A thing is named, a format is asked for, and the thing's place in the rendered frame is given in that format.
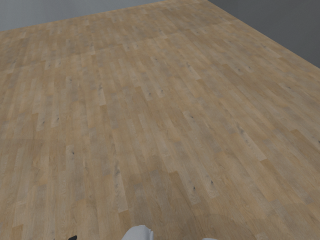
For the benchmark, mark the left robot thigh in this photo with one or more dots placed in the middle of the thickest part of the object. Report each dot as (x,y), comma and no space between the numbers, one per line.
(139,233)

